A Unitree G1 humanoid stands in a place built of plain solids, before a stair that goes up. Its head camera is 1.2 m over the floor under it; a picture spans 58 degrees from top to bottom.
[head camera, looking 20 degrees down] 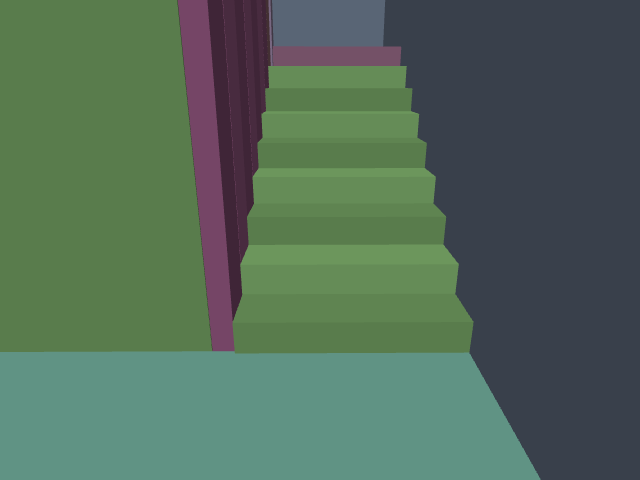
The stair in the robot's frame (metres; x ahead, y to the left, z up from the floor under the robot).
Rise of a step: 0.17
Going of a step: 0.29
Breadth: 1.11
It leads straight ahead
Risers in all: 9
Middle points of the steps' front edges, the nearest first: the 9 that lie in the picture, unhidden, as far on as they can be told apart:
1.73 -0.15 0.17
2.02 -0.15 0.33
2.31 -0.15 0.50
2.59 -0.15 0.66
2.88 -0.15 0.83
3.16 -0.14 0.99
3.45 -0.14 1.16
3.73 -0.14 1.33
4.02 -0.14 1.49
